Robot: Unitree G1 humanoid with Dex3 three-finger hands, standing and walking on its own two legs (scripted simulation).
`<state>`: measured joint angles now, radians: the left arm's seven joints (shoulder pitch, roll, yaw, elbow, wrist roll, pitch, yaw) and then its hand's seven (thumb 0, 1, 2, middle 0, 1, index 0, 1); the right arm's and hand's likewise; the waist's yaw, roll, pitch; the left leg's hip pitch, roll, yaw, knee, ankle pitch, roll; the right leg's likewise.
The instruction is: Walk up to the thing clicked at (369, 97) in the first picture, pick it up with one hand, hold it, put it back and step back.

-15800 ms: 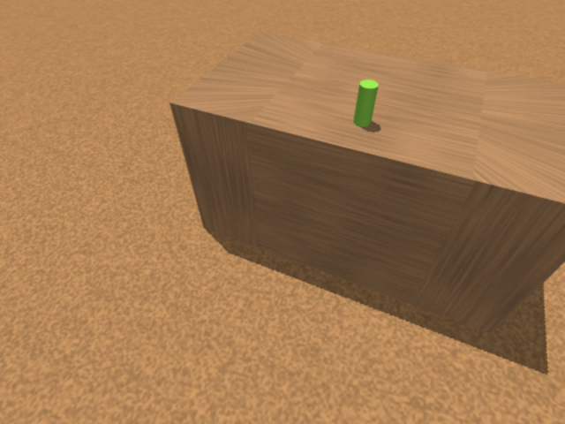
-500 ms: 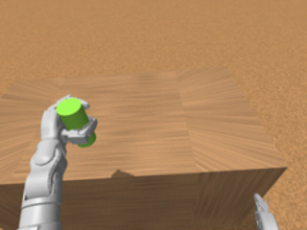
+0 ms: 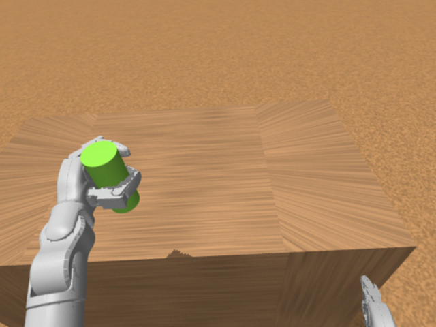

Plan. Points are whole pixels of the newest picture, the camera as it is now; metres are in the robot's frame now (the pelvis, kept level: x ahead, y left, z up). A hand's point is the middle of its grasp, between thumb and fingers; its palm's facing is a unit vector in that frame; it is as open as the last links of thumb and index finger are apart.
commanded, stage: hold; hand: left
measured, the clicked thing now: (113, 179) +0.33 +0.18 +0.17
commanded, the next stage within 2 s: none
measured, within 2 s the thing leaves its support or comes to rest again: neither
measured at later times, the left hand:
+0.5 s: hand (120, 174) +0.34 +0.17 +0.17, palm faces +0.12 -0.99 -0.01, open 7.3 cm
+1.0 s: hand (119, 176) +0.33 +0.17 +0.18, palm faces +0.12 -0.99 -0.01, open 7.3 cm
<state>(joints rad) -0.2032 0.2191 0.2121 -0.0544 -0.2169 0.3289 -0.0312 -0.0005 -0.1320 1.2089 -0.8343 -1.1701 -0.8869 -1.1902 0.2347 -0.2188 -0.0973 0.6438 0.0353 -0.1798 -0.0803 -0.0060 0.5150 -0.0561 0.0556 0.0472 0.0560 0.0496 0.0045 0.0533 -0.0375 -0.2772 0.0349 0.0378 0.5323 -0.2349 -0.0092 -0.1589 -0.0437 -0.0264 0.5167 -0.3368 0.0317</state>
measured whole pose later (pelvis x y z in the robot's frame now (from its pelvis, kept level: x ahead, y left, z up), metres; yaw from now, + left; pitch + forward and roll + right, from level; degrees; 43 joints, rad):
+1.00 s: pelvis +0.00 +0.00 +0.00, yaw +0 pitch -2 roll +0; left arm -0.19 0.20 0.21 -0.10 -0.21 0.38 -0.01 0.00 -0.13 1.21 -0.84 -1.17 -0.89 -1.19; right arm 0.21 -0.22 -0.10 0.66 0.03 -0.18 -0.07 -0.01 0.53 -0.06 0.06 0.05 0.06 0.05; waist 0.00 0.05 -0.03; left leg -0.24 0.03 0.03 0.50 -0.23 -0.01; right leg -0.12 -0.04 -0.03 0.48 -0.33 0.03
